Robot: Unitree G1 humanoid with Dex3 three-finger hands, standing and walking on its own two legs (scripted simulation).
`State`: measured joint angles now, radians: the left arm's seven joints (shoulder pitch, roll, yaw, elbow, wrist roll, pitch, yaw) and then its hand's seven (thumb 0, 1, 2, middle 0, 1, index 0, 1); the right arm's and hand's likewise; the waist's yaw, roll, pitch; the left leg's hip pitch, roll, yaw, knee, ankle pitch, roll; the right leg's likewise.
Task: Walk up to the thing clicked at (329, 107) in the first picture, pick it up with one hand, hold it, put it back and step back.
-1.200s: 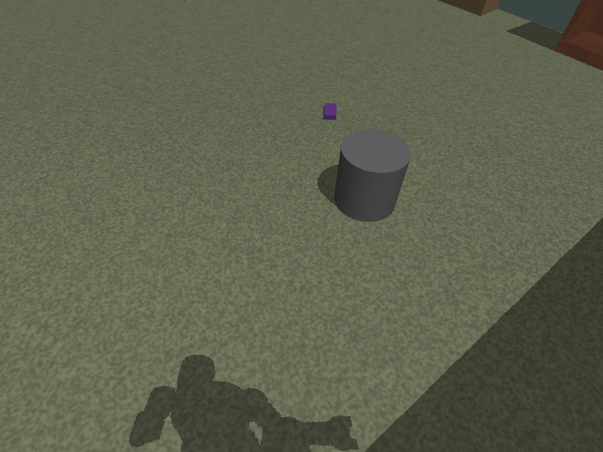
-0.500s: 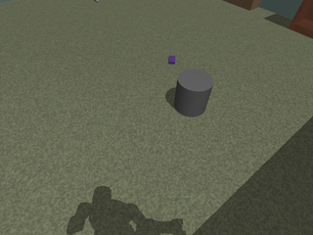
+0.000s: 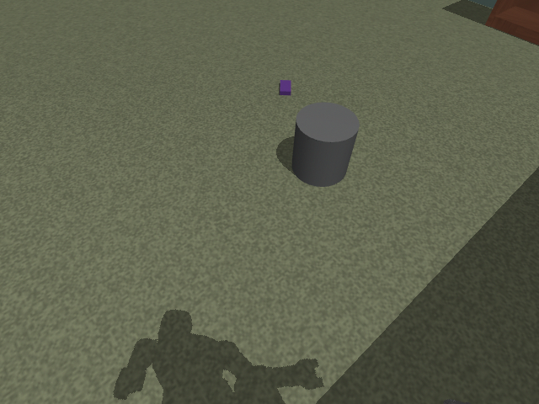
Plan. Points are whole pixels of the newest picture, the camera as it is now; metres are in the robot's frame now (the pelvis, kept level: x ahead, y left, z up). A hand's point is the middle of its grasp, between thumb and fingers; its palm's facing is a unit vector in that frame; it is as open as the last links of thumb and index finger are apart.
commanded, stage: walk up
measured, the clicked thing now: (285, 87) +2.01 -0.05 -0.76
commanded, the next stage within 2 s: none
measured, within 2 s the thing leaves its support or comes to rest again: neither
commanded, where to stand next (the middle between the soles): +0.04 -0.02 m, yaw -38 degrees
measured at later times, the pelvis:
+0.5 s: pelvis -0.01 -0.01 -0.03, yaw -17 degrees
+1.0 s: pelvis +0.00 +0.03 -0.02, yaw -31 degrees
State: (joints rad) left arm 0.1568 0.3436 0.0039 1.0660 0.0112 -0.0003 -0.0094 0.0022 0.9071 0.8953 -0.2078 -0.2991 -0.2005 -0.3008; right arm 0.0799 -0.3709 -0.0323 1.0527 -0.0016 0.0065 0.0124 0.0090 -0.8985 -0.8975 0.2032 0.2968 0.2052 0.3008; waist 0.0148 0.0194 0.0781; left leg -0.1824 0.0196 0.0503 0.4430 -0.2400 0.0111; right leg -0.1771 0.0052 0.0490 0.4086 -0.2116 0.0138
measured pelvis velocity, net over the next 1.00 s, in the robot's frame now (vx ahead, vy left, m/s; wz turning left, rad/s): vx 0.00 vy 0.03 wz -0.54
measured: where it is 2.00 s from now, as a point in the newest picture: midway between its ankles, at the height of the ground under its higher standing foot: outside the picture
